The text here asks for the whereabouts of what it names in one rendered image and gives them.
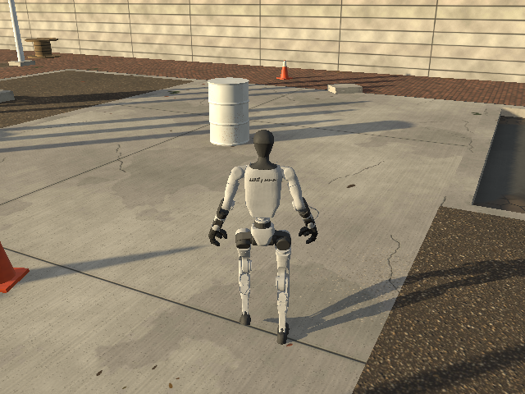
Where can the right robot thigh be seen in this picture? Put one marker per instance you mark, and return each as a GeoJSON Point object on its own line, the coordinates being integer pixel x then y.
{"type": "Point", "coordinates": [282, 241]}

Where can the right robot forearm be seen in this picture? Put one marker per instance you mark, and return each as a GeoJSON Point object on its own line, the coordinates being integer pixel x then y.
{"type": "Point", "coordinates": [307, 216]}

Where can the left robot foot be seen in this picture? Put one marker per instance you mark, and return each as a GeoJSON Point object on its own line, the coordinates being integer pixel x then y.
{"type": "Point", "coordinates": [245, 319]}

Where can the left robot forearm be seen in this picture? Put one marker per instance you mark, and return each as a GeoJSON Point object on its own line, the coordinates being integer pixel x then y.
{"type": "Point", "coordinates": [220, 217]}

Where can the robot right upper arm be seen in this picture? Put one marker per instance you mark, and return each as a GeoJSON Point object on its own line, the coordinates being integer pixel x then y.
{"type": "Point", "coordinates": [288, 174]}

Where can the right robot hand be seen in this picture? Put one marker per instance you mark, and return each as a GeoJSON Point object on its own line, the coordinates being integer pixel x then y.
{"type": "Point", "coordinates": [305, 231]}

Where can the robot left upper arm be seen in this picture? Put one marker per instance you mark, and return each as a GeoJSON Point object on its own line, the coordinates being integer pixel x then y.
{"type": "Point", "coordinates": [232, 186]}

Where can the left robot hand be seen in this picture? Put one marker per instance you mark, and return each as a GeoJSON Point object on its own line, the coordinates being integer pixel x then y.
{"type": "Point", "coordinates": [218, 234]}

